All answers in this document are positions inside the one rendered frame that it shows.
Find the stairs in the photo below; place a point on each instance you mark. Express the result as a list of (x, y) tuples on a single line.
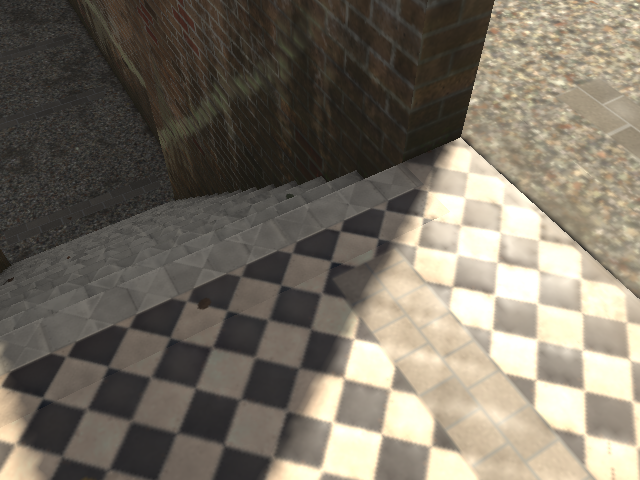
[(57, 278)]

